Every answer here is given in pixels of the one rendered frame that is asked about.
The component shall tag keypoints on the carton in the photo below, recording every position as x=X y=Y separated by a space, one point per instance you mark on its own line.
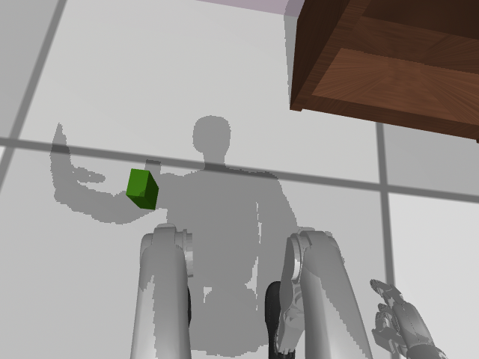
x=142 y=189

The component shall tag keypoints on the right robot foot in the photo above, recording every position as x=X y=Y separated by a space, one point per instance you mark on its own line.
x=272 y=313

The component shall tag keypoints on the right robot arm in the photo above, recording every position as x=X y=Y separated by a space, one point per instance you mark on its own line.
x=425 y=352

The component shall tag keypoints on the bookshelf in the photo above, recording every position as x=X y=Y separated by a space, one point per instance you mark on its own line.
x=410 y=63

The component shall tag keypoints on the right robot hand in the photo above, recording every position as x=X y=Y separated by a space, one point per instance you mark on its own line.
x=406 y=320

